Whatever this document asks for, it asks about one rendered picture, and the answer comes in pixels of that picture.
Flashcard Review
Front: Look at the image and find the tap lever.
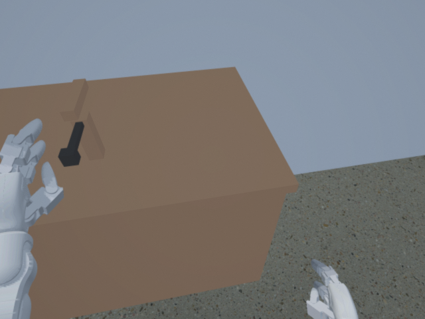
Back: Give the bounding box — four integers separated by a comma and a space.
58, 122, 84, 167

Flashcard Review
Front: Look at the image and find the counter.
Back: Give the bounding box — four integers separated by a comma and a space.
0, 67, 299, 319

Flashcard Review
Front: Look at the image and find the robot left hand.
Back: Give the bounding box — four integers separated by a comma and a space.
0, 118, 64, 233

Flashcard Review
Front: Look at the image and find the robot left forearm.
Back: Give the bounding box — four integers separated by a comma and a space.
0, 231, 37, 319

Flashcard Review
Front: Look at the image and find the robot right hand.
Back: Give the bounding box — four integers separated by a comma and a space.
306, 259, 359, 319

